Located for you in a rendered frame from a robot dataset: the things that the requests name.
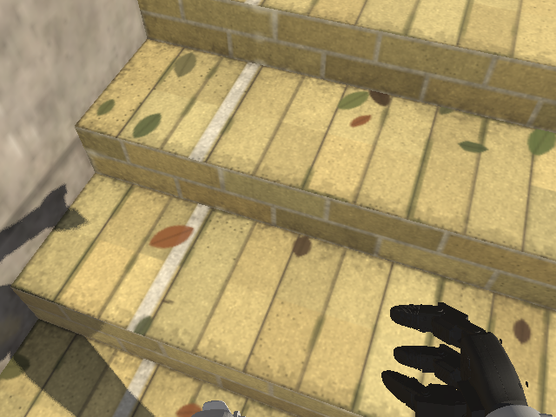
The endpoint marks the left robot shin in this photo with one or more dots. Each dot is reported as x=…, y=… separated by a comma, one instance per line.
x=215, y=404

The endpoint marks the robot right hand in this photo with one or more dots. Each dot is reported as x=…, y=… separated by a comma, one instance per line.
x=482, y=372

